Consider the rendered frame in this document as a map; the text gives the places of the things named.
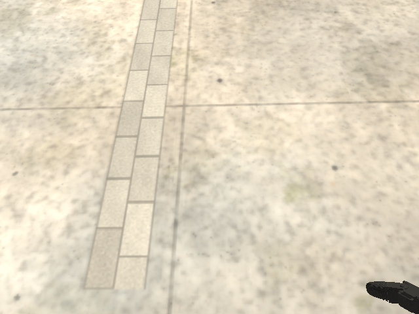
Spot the robot right hand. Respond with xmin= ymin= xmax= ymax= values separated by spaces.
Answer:
xmin=366 ymin=281 xmax=419 ymax=314

